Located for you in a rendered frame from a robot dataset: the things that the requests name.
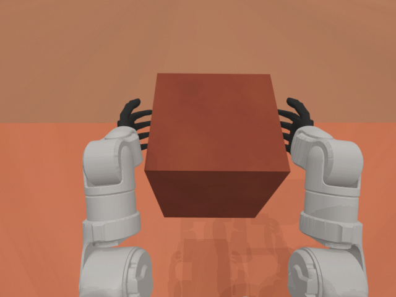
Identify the right robot hand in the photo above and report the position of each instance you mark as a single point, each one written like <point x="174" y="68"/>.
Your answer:
<point x="298" y="121"/>

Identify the robot left forearm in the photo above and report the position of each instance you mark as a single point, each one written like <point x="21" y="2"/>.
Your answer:
<point x="109" y="183"/>

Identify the robot right upper arm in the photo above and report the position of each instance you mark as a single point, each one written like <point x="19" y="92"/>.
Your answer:
<point x="318" y="272"/>

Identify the left robot hand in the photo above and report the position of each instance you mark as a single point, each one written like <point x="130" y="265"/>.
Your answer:
<point x="127" y="119"/>

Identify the robot left upper arm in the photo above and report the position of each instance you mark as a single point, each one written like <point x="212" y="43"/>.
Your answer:
<point x="117" y="272"/>

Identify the robot right forearm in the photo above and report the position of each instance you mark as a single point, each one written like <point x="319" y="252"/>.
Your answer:
<point x="332" y="183"/>

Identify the carton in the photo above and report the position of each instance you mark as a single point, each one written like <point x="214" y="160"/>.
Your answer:
<point x="215" y="146"/>

